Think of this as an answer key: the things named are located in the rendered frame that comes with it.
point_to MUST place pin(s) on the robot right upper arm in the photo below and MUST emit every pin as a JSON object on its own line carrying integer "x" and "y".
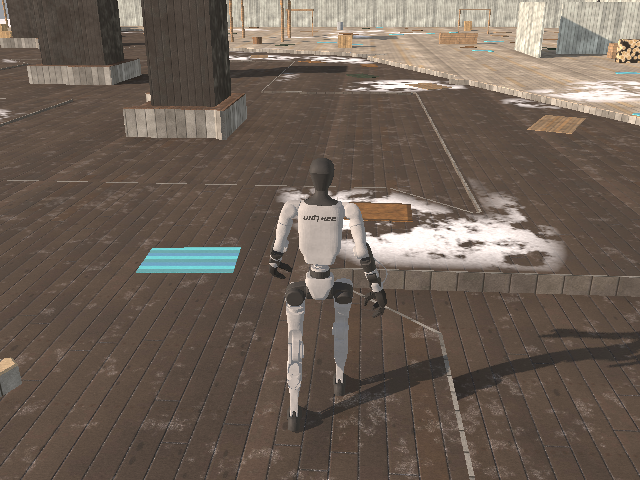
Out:
{"x": 352, "y": 212}

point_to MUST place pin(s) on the right robot thigh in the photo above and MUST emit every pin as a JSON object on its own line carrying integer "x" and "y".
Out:
{"x": 342, "y": 294}

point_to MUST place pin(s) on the left robot forearm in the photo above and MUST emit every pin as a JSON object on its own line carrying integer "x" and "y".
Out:
{"x": 275, "y": 257}

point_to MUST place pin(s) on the right robot forearm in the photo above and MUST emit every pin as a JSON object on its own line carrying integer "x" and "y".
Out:
{"x": 370, "y": 270}

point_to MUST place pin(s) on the robot left hand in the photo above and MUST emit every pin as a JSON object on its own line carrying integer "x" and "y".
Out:
{"x": 275, "y": 273}

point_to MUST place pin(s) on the robot left foot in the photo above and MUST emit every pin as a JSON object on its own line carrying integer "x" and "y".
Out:
{"x": 294, "y": 422}

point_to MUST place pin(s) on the robot right hand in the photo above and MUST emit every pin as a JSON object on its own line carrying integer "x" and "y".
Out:
{"x": 380, "y": 304}

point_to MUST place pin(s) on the robot left upper arm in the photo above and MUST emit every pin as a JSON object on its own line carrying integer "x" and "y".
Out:
{"x": 289, "y": 210}

